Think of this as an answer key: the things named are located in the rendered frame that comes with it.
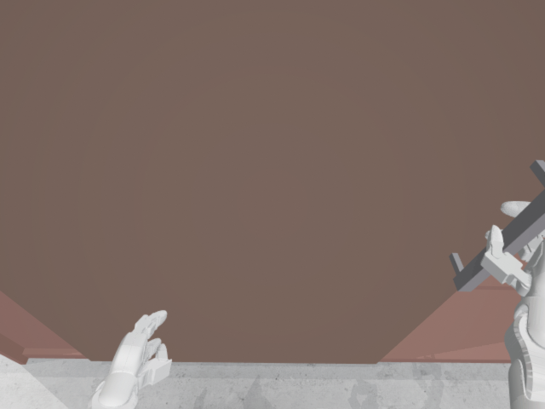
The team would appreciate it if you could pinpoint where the robot left forearm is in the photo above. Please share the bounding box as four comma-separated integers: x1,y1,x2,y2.
87,372,139,409

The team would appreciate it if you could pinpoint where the wardrobe door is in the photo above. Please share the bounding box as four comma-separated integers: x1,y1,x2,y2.
0,291,74,349
0,0,545,364

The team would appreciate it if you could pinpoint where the left robot hand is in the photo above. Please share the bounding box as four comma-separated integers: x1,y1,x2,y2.
108,310,172,389

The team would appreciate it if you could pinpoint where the right robot hand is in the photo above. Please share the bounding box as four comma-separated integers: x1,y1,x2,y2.
480,201,545,300

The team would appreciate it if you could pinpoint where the handle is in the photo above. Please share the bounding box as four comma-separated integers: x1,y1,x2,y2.
449,160,545,291

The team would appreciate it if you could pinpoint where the robot right forearm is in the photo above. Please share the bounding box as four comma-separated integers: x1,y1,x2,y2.
504,297,545,409

